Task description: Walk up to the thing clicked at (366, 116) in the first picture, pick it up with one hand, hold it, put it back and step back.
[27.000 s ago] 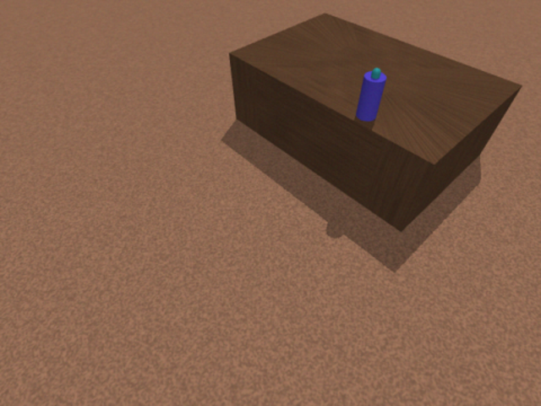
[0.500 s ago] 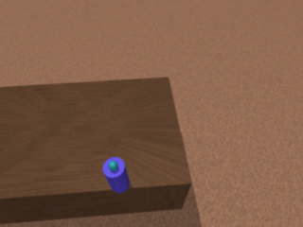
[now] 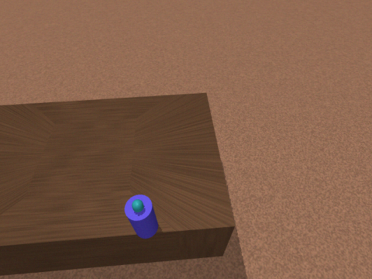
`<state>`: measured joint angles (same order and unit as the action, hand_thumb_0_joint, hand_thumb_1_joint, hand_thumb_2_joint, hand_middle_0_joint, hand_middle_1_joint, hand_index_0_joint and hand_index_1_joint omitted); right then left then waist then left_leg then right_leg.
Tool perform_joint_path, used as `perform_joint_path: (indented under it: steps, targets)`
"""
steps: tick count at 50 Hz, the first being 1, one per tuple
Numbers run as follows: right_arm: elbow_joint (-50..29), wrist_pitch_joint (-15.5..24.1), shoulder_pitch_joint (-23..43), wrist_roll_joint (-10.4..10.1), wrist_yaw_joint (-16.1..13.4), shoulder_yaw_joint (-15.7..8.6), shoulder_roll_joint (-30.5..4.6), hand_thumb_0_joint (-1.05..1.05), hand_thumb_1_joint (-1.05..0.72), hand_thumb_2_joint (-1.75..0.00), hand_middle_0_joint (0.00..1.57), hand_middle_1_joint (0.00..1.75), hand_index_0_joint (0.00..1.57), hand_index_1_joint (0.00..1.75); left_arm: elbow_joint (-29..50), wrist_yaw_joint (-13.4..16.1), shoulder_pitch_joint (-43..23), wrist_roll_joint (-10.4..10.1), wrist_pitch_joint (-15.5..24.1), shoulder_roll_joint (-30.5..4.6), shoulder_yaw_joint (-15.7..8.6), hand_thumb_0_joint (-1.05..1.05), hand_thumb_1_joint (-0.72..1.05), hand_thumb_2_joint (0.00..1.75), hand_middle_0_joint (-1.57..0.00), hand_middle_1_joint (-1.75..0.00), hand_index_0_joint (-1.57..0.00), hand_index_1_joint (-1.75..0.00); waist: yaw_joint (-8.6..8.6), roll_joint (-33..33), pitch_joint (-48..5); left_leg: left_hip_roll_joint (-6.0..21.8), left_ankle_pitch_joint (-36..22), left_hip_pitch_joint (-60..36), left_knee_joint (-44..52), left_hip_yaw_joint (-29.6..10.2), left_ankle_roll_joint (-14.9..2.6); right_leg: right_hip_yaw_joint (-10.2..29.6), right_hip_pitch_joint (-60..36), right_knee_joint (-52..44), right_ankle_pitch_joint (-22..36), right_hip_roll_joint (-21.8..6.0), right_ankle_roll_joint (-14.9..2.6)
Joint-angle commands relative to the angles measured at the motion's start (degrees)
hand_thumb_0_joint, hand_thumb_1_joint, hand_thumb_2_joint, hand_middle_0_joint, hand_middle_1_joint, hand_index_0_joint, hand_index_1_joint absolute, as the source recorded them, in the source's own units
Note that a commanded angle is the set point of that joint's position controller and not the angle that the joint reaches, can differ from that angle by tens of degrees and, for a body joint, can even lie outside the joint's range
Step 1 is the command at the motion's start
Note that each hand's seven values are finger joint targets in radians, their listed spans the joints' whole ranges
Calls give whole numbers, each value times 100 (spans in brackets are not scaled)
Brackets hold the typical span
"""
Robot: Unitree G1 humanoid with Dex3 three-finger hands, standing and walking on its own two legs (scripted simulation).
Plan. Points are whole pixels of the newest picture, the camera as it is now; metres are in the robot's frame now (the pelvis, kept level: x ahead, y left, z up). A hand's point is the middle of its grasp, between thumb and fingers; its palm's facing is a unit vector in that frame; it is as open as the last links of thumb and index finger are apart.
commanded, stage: stand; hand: left
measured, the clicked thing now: (142, 215) +0.36 +0.16 -0.26
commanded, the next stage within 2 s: step back in 0.48 s
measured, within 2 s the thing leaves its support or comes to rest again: neither
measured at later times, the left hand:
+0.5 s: hand out of the picture +0.08 +0.25 -0.16, palm faces -0.03 -0.94 -0.34, open 7.4 cm
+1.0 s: hand out of the picture +0.02 +0.25 -0.16, palm faces +0.00 -0.91 -0.41, open 7.4 cm
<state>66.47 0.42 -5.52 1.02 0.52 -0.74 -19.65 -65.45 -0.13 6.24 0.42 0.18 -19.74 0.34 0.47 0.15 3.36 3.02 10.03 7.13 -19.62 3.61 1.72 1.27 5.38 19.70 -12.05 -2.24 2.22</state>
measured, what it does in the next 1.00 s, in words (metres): lifts its left foot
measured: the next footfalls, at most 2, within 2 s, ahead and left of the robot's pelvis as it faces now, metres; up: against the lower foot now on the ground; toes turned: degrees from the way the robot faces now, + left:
left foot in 1.08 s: -0.10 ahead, +0.09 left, +0.00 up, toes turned +1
right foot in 1.44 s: -0.16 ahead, -0.14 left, +0.00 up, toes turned +1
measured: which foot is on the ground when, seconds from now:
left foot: down 0.00-0.76, up 0.78-1.00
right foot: down 0.00-1.00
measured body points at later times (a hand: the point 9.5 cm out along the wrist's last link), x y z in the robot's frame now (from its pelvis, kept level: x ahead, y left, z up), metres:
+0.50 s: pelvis +0.00 +0.00 +0.00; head +0.02 +0.00 +0.45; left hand +0.08 +0.30 -0.13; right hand +0.07 -0.30 -0.14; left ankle +0.01 +0.14 -0.75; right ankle -0.01 -0.14 -0.75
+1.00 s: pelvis -0.08 -0.02 -0.02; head -0.01 -0.03 +0.42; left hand +0.02 +0.29 -0.14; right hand +0.02 -0.34 -0.16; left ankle -0.13 +0.10 -0.71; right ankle -0.01 -0.14 -0.75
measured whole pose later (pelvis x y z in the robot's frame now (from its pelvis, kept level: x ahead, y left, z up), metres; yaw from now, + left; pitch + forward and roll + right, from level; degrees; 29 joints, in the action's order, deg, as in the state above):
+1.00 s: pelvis -0.08 -0.02 -0.02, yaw +2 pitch +0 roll +0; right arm 54.5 -3.2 -6.9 0.3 -0.3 -3.0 -23.8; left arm -50.1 0.6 5.0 1.8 -2.4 -20.3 -3.1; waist -0.9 1.7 9.8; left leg -3.8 29.7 21.2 -54.7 -4.1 0.2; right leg -0.4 23.1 35.6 -12.4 -1.5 -0.6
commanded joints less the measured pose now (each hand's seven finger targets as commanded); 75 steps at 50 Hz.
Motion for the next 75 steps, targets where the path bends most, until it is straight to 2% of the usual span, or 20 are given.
perform_joint_path:
  steps: [1, 23, 27, 35, 37, 38, 39, 42, 48, 51, 53, 54, 55, 59, 66, 70, 72, 73, 74, 75]
  targets:
    - [-299, 92, 178, -23, -107, -208, -1207, 0, -90, -90, 20, 30, 20, 30, 351, 100, -166, 22, 127, -1228, -253, 0, 90, 90, -20, -30, -20, -30, 14, -54, -443, 544, -785, -417, 252, -433, -171, 316, 290, -299, 987, -519, -273]
    - [-359, 108, 223, -36, -95, -219, -1210, 0, -90, -90, 20, 30, 20, 30, 414, 81, -144, 18, 121, -1230, -266, 0, 90, 90, -20, -30, -20, -30, -1, -37, -475, 557, -816, -476, 290, -436, -166, 301, 281, -284, 1023, -501, -293]
    - [-689, -74, 125, -153, -77, -407, -1496, 0, -90, -90, 20, 30, 20, 30, 838, 124, -21, -85, -11, -1425, -517, 0, 90, 90, -20, -30, -20, -30, 47, 124, -572, 638, -2158, -120, -507, -580, -611, 169, 578, 838, 1957, -208, -391]
    - [-1384, -245, 532, -104, -97, -616, -1663, 0, -90, -90, 20, 30, 20, 30, 1173, 69, 570, 32, -211, -1323, -618, 0, 90, 90, -20, -30, -20, -30, -178, 888, -913, 1177, -878, 1060, -932, -967, -1233, 44, 580, 2404, -25, 153, -594]
    - [-1552, -314, 648, -128, -75, -580, -1436, 0, -90, -90, 20, 30, 20, 30, 1229, 56, 700, 68, -181, -1524, -704, 0, 90, 90, -20, -30, -20, -30, -312, -52, -700, 394, 194, 1331, -2152, -485, -773, 999, 976, 1012, 360, -542, -926]
    - [-1658, -360, 699, -135, -98, -499, -1092, 0, -90, -90, 20, 30, 20, 30, 1355, 59, 468, 126, -128, -2036, -814, 0, 90, 90, -20, -30, -20, -30, -355, -1469, -329, -744, 1761, 1866, -3570, -178, -404, 2399, 1296, -234, 823, -1452, -1395]
    - [-1670, -415, 482, -56, -151, -501, -1081, 0, -90, -90, 20, 30, 20, 30, 1580, 85, 141, 236, -76, -2334, -876, 0, 90, 90, -20, -30, -20, -30, -312, -1516, -153, -867, 2731, 1886, -4550, -991, -374, 3121, 1857, -460, 607, -1932, -1835]
    - [-1366, -385, -388, -217, -149, -588, -1387, 0, -90, -90, 20, 30, 20, 30, 1861, 164, -683, 217, -73, -1778, -768, 0, 90, 90, -20, -30, -20, -30, 203, -808, -361, -810, 1843, 1825, -5259, -1316, -270, 1626, 1510, 105, 776, -1204, -1513]
    - [-1609, -247, -201, -49, -195, -414, -1341, 0, -90, -90, 20, 30, 20, 30, 1957, 239, 167, 164, -121, -1572, -798, 0, 90, 90, -20, -30, -20, -30, -353, -1046, -862, -453, 2073, 2007, -3053, -900, -121, 1495, -318, 920, 2399, -1414, -1569]
    - [-1476, -182, -696, 32, -170, -452, -1296, 0, -90, -90, 20, 30, 20, 30, 2110, 199, -59, 77, -184, -1643, -785, 0, 90, 90, -20, -30, -20, -30, -86, -1108, -983, -473, 1407, 1157, -1513, -477, -280, 1181, -62, 1340, 2647, -1233, -1321]
    - [-1459, -126, -844, 133, -154, -559, -1492, 0, -90, -90, 20, 30, 20, 30, 2228, 160, -40, 15, -260, -1446, -689, 0, 90, 90, -20, -30, -20, -30, 28, -428, -885, -15, -124, 214, -294, -1006, -461, 802, 1019, 1817, 1392, -744, -793]
    - [-1575, -122, -629, 214, -121, -694, -2039, 0, -90, -90, 20, 30, 20, 30, 2279, 152, 61, -10, -266, -1147, -633, 0, 90, 90, -20, -30, -20, -30, -52, 1075, -813, 1293, -1095, -248, -14, -2736, -933, 192, 2226, 2761, -827, 270, -423]
    - [-1675, -124, -502, 139, -80, -778, -2521, 0, -90, -90, 20, 30, 20, 30, 2330, 251, -513, 49, -257, -1305, -729, 0, 90, 90, -20, -30, -20, -30, 328, 1679, -579, 1962, -1565, 684, 194, -3415, -1792, 561, 2137, 3848, -2605, 778, -249]
    - [-1856, -84, 141, 107, -209, -543, -1627, 0, -90, -90, 20, 30, 20, 30, 2018, 251, 45, -28, -232, -1290, -768, 0, 90, 90, -20, -30, -20, -30, -182, 662, -274, 1009, -2601, 245, -575, -1711, -1317, 1053, 2566, 5175, -1719, 880, -282]
    - [-1959, -138, -455, 34, -234, -590, -1560, 0, -90, -90, 20, 30, 20, 30, 2173, 192, 113, 40, -129, -1138, -708, 0, 90, 90, -20, -30, -20, -30, 192, 845, -665, 1105, -3102, -960, -1083, -1556, -1561, 470, 2275, 3161, -1719, 551, -9]
    - [-2093, -238, -141, -38, -181, -583, -1667, 0, -90, -90, 20, 30, 20, 30, 1902, 159, 693, 81, -45, -1045, -724, 0, 90, 90, -20, -30, -20, -30, -74, 942, -887, 971, -2240, -282, -1477, -1411, -1233, -63, 901, 740, -441, 421, -241]
    - [-2125, -264, -95, -136, -155, -486, -1376, 0, -90, -90, 20, 30, 20, 30, 1885, 179, 697, 216, 43, -1460, -827, 0, 90, 90, -20, -30, -20, -30, -79, 127, -938, 483, -795, 1069, -1953, -1255, -704, 949, -122, 341, 931, -177, -498]
    - [-2252, -256, 100, -165, -157, -434, -1193, 0, -90, -90, 20, 30, 20, 30, 1990, 145, 535, 145, 20, -1975, -943, 0, 90, 90, -20, -30, -20, -30, -234, -1151, -636, -611, 910, 1743, -2867, -758, -323, 2234, 239, 198, 1466, -1176, -1340]
    - [-2205, -316, 204, -107, -229, -508, -1288, 0, -90, -90, 20, 30, 20, 30, 2143, 148, 284, 194, 32, -2203, -976, 0, 90, 90, -20, -30, -20, -30, -360, -1516, -348, -799, 2691, 1740, -4264, -991, -208, 3025, 1050, -2, 1886, -2058, -2070]
    - [-2107, -350, -70, -113, -224, -541, -1441, 0, -90, -90, 20, 30, 20, 30, 2278, 158, 38, 146, 37, -1960, -946, 0, 90, 90, -20, -30, -20, -30, -164, -1062, -218, -688, 2566, 1656, -4935, -1455, -188, 2772, 1344, 24, 1910, -2008, -2002]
